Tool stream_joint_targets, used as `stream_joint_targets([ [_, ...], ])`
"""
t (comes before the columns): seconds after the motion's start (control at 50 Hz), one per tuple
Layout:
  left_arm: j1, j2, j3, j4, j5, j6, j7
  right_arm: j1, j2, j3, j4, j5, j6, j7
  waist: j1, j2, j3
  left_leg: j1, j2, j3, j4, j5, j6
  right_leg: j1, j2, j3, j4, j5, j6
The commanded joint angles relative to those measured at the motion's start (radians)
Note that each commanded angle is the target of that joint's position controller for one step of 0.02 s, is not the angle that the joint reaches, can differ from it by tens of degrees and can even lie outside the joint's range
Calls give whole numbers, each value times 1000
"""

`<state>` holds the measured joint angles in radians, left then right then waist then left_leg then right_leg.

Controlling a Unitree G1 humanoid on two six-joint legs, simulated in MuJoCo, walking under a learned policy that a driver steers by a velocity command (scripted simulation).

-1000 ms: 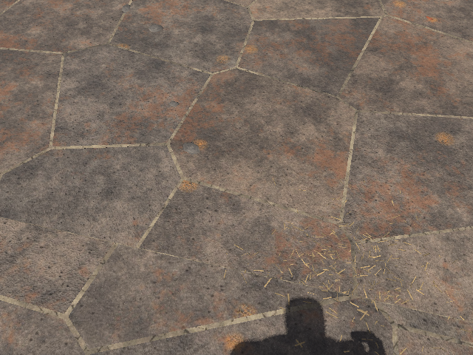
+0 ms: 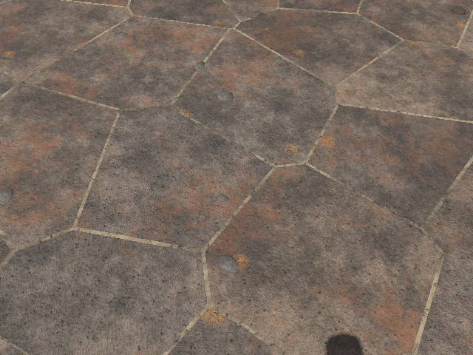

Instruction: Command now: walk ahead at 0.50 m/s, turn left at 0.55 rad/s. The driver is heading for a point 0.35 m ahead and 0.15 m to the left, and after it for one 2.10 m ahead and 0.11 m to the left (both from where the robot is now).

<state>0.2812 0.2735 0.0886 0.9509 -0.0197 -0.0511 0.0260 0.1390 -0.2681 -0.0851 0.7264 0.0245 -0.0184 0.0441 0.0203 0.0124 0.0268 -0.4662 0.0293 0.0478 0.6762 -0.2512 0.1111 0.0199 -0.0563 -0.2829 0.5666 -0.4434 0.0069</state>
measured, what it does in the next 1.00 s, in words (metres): goes down, turning left: right foot 0.15 m lower, then left foot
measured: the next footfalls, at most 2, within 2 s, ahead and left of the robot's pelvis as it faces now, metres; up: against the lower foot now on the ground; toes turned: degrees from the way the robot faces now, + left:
right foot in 0.54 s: +0.49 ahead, -0.12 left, -0.15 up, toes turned +17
left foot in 0.96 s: +0.43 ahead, +0.12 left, -0.15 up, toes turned +27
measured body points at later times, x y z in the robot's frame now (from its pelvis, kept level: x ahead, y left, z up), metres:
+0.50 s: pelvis +0.29 -0.03 -0.06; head +0.30 -0.01 +0.39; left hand +0.45 +0.26 -0.13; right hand +0.38 -0.31 -0.17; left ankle +0.09 +0.09 -0.72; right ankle +0.47 -0.11 -0.79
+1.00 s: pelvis +0.42 -0.04 -0.13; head +0.43 -0.03 +0.32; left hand +0.35 +0.23 -0.26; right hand +0.71 -0.15 -0.21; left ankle +0.39 +0.10 -0.87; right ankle +0.45 -0.13 -0.87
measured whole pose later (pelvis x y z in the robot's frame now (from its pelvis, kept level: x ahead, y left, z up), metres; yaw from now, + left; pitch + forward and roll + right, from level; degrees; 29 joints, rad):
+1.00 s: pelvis +0.42 -0.04 -0.13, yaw +29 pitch +2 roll -2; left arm 0.24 0.25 0.03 0.86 0.01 -0.02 -0.03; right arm 0.11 -0.23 -0.06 0.66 -0.02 0.02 -0.02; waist 0.06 0.02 0.00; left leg -0.32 0.04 -0.05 0.46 -0.17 -0.02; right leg -0.20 0.03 -0.11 0.43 -0.26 -0.04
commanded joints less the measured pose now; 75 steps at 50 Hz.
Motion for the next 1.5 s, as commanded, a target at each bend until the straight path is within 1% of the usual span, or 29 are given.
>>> stream_joint_targets([
  [0.02, 21, 41, -7, -119, 39, -42, -22, 254, -285, -84, -11, 31, -9, -20, -58, 336, -188, 753, 208, -599, -217, 171, 317, -726, 117, 171, 869, -146, -13],
  [0.04, -71, 117, 6, -159, 5, -83, -38, 294, -210, -55, -20, 25, -33, 1, -115, 215, -256, 726, 260, -770, -368, 112, 349, -818, 102, 365, 895, -131, -38],
  [0.06, -148, 154, 19, -192, -31, -95, -40, 261, -170, -45, -24, 15, -45, 8, -99, 109, -159, 628, 247, -677, -379, 114, 305, -825, 57, 383, 825, -59, -58],
  [0.12, -125, 134, 20, -178, 13, -58, -31, 123, -115, -19, -54, 4, -51, -14, -5, -16, -74, 330, 204, -473, -361, 294, 224, -651, -55, 386, 536, 34, -18],
  [0.16, -97, 99, 9, -164, 33, -52, -43, 137, -164, -30, -68, -25, -52, -30, -3, -51, -110, 278, 177, -431, -328, 381, 224, -594, -38, 365, 476, 162, -1],
  [0.28, -306, 73, -4, -256, 42, -53, -85, 274, -157, -25, -20, -13, -47, -109, -59, 54, -39, 153, 68, -370, -249, 17, 140, -617, 22, 399, 104, 738, 2],
  [0.4, -372, 44, -23, -323, 45, -60, -112, 306, -130, -18, -25, -2, -8, -138, -90, 71, -9, 114, 23, -443, 2, 48, 85, -582, 68, 409, -10, 753, -24],
  [0.48, -304, 75, -10, -294, 18, -53, -91, 299, -89, -21, -49, 21, 24, -167, -94, 81, -12, 254, -21, -455, 236, -5, 1, -495, -19, 479, -291, 884, 9],
  [0.52, -76, 75, 5, -206, 27, -59, -77, 346, -58, -12, -17, 13, 29, -149, -19, 35, -80, 173, -102, -339, 521, -123, -66, -174, -50, 420, -402, 1125, 19],
  [0.54, 89, 107, 15, -154, 26, -57, -79, 382, -11, 1, -8, -11, 23, -125, 23, -55, -168, -65, -153, -267, 752, -499, -111, 154, -135, 469, -226, 1341, 11],
  [0.56, 162, 146, 14, -136, 55, -69, -83, 498, 12, 14, -13, 10, 15, -101, 13, -244, -302, -384, -198, -249, 1145, -730, -165, 512, -275, 530, 82, 1812, -54],
  [0.58, 151, 205, 27, -117, 33, -61, -93, 586, -32, 24, -40, 36, -10, -85, -43, -391, -421, -551, -126, -282, 1312, -650, -183, 602, -387, 680, 150, 1870, -167],
  [0.62, 17, 224, 29, -169, 45, -28, -69, 400, -100, 18, -95, 35, -15, -93, -38, -218, -439, -567, -36, -208, 1403, -472, -202, 361, -443, 749, -4, 1279, -301],
  [0.64, -99, 105, -11, -224, 53, -11, -48, 269, -153, -3, -94, 29, 22, -116, -28, -1, -318, -479, 7, -160, 1251, -349, -180, 108, -377, 676, -147, 886, -286],
  [0.68, -158, 137, -15, -210, 64, 2, -20, 245, -100, 6, -121, 8, 62, -131, -84, -154, -171, -394, 30, -177, 1206, -253, -191, -181, -391, 602, -200, 889, -297],
  [0.7, -175, 128, -16, -224, 54, 8, -11, 217, -147, -17, -123, 12, 62, -126, -82, -129, -69, -317, 46, -209, 902, -95, -201, -315, -256, 455, -267, 691, -237],
  [0.74, -143, 112, -17, -204, 54, 11, 14, 142, -106, -22, -140, -3, 43, -119, -54, -152, -36, -262, 16, -122, 619, 92, -215, -333, -146, 300, -283, 728, -201],
  [0.84, -92, 114, -17, -164, 31, 18, 7, 85, 27, 17, -136, -15, 21, -61, -27, -134, -137, -17, 18, -111, 130, 137, -175, -202, -201, 314, -321, 786, -237],
  [0.94, -92, 104, -27, -149, 9, 20, -53, 62, -38, -6, -97, -42, 31, -53, -43, -75, -61, 237, -2, -90, -284, 171, -102, -245, -149, 384, -275, 446, -180],
  [1.0, 81, 49, -47, -137, 41, 6, -76, 50, -143, -29, -95, -46, 37, -79, 49, 118, -174, 540, 205, -230, -189, 518, 7, -408, -22, 336, -228, 95, -47],
  [1.08, -80, 126, -22, -209, 29, 55, -47, -10, -113, -37, -97, -34, 28, -72, -18, 100, -54, 333, 103, -144, -212, 177, -53, -403, 23, 319, -133, 181, -34],
  [1.24, -42, 90, 10, -294, 16, 107, -33, -26, -146, -53, -90, -28, 11, -101, -2, 190, -136, 300, 351, -266, -243, 391, 80, -456, 48, 276, 285, -54, -15],
  [1.3, -10, 74, 18, -292, 13, 120, -47, -107, -160, -53, -91, -12, 21, -101, 43, 132, -113, 166, 280, -119, -166, 277, -11, -306, 60, 242, 93, 123, -52],
  [1.32, -16, 96, 27, -300, 24, 120, -47, -67, -139, -51, -73, -10, 26, -97, 32, 53, -86, 95, 216, -35, -71, 124, -76, -252, 55, 301, -16, 284, -80],
  [1.34, -15, 235, 60, -324, 29, 115, -32, -28, -77, -36, -94, -35, 27, -94, -15, -286, -65, -119, 60, 115, 220, -147, -191, -155, -150, 664, -150, 607, -184],
  [1.36, 40, 257, 55, -335, 56, 99, -45, -164, -75, -26, -144, -31, 19, -98, 73, -360, -84, -268, -38, -43, 411, -452, -195, -113, -276, 892, -231, 752, -347],
  [1.38, 36, 226, 43, -342, 69, 76, -50, -165, -100, -35, -135, -27, 15, -102, 69, -233, -97, -322, -25, -121, 540, -453, -183, -65, -284, 851, -210, 758, -372],
  [1.42, -42, 208, 37, -356, 27, 63, -33, -100, -113, -44, -91, -35, 20, -117, 15, -79, -102, -351, -1, -146, 559, -283, -173, -42, -215, 717, -157, 772, -284],
  [1.5, -80, 190, 25, -369, 9, 84, 0, -57, -91, -36, -69, -34, 16, -104, -14, -91, -143, -253, -18, -142, 492, -81, -195, -56, -135, 625, -161, 830, -213],
])
Velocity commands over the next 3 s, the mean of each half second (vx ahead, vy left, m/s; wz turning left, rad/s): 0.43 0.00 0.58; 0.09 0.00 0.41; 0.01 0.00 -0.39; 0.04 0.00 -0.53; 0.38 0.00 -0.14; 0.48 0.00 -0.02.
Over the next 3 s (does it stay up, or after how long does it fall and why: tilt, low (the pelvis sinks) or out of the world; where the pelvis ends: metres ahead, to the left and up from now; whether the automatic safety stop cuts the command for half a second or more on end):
stays up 0.92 -0.07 -0.12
